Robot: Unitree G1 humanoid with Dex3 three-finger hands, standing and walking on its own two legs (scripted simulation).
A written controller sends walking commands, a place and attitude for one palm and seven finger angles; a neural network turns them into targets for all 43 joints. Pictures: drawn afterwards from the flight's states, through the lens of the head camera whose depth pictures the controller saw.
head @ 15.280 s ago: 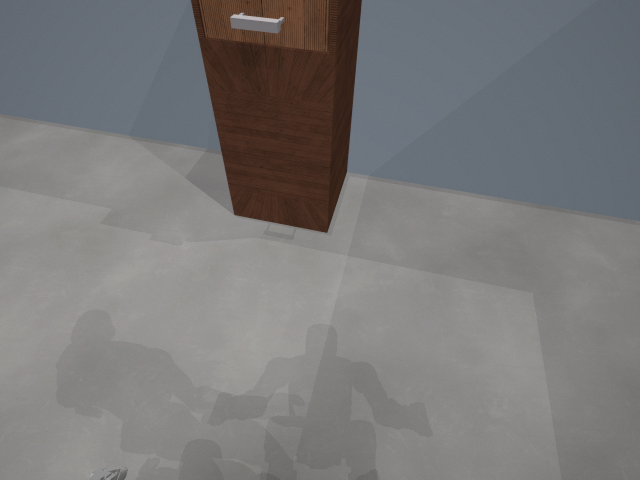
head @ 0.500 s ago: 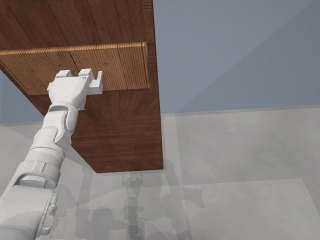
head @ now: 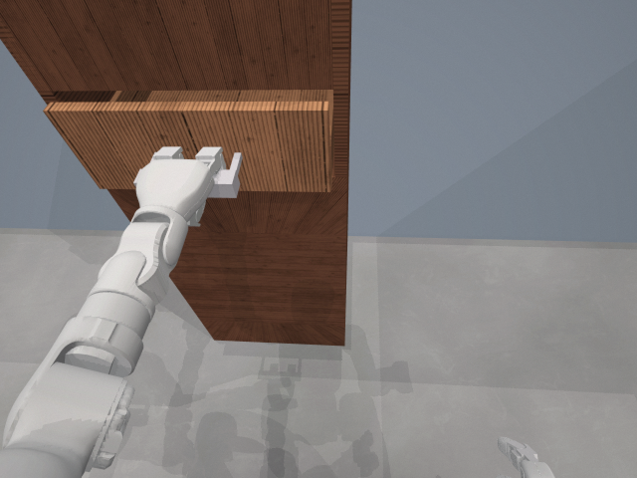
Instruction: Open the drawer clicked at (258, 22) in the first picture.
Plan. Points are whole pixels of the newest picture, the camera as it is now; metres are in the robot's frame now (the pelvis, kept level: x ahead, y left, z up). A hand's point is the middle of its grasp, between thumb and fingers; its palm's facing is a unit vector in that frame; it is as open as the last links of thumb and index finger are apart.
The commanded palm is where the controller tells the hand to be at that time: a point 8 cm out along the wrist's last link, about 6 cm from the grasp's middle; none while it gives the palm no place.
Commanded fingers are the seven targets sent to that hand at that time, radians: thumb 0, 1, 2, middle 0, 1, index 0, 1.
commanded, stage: pull the drawer open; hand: left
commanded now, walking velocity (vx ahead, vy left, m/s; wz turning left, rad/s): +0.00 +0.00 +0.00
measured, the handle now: (192, 171) +0.50 +0.20 +0.09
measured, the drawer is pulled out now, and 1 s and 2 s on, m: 0.04 0.15 0.30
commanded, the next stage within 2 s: open the thumb to release the handle in 1.96 s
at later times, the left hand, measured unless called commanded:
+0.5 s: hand (182, 243) +0.39 +0.20 +0.07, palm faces +0.04 -0.04 -1.00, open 6.4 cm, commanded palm +0.33 +0.22 +0.13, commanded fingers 0.00 0.90 0.90 -0.40 -1.35 -0.40 -1.35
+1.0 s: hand (166, 281) +0.33 +0.20 +0.07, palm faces +0.01 -0.04 -1.00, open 6.2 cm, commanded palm +0.29 +0.22 +0.13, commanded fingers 0.00 0.90 0.90 -0.40 -1.35 -0.40 -1.35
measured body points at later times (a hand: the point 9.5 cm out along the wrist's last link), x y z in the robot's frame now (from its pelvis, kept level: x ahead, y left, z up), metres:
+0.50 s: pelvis +0.00 +0.00 +0.01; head +0.04 -0.03 +0.45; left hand +0.38 +0.20 +0.12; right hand +0.07 -0.28 -0.13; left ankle -0.06 +0.13 -0.73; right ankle +0.01 -0.13 -0.73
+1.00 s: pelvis -0.01 -0.01 +0.01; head +0.01 -0.04 +0.46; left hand +0.32 +0.20 +0.13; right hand +0.21 -0.22 -0.10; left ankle -0.06 +0.13 -0.73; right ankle +0.01 -0.13 -0.73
